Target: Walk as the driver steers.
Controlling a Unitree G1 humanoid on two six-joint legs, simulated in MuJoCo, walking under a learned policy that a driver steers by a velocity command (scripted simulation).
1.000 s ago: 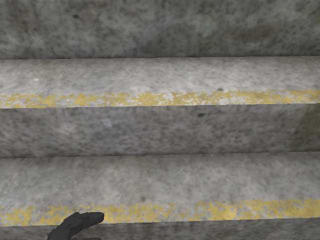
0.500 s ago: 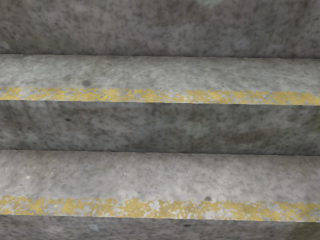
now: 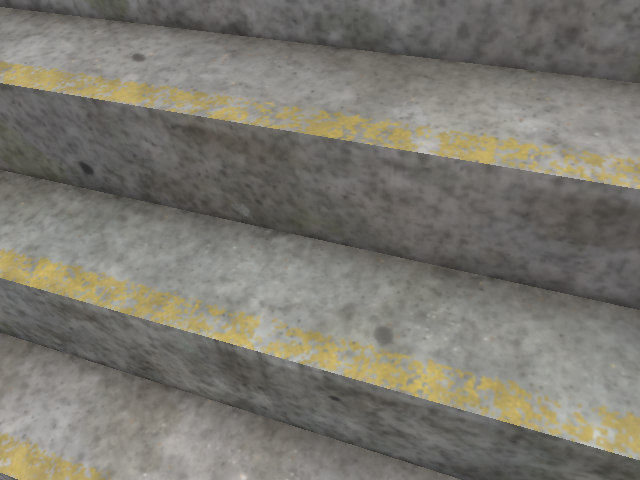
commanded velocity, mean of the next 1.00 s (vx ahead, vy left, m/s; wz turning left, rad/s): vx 0.23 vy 0.00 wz -0.19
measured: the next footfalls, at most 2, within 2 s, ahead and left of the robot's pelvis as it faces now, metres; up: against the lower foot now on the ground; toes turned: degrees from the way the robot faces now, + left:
right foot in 0.52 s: +0.28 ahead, -0.08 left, +0.22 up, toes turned -3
left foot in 1.00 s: +0.38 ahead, +0.11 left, +0.22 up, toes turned -11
